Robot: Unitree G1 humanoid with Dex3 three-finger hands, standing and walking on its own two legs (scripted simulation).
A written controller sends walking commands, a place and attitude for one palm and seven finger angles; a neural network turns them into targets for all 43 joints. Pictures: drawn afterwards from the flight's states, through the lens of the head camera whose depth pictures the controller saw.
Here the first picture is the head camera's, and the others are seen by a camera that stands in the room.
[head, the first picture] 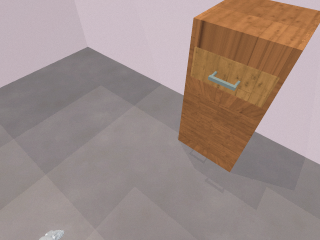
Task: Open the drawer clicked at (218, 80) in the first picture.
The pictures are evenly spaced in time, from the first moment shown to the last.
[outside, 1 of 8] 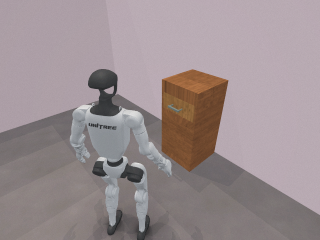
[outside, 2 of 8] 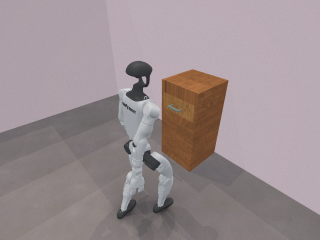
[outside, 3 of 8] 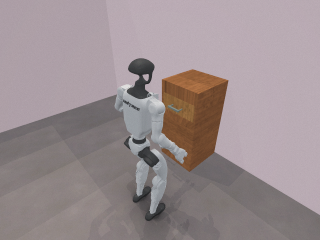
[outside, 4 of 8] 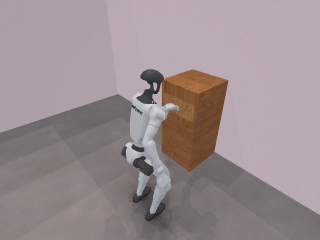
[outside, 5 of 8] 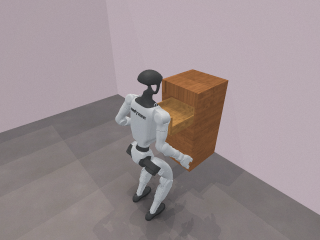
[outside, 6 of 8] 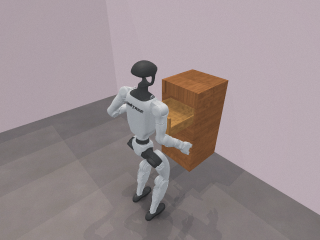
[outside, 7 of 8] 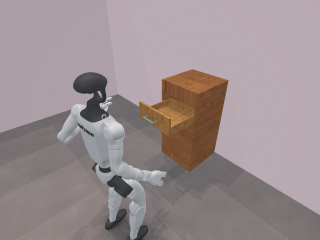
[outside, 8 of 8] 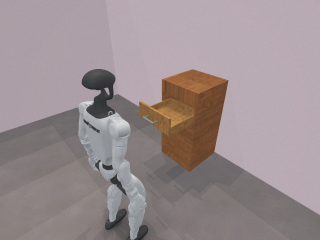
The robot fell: no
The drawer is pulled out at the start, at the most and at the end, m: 0.00 0.30 0.30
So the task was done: yes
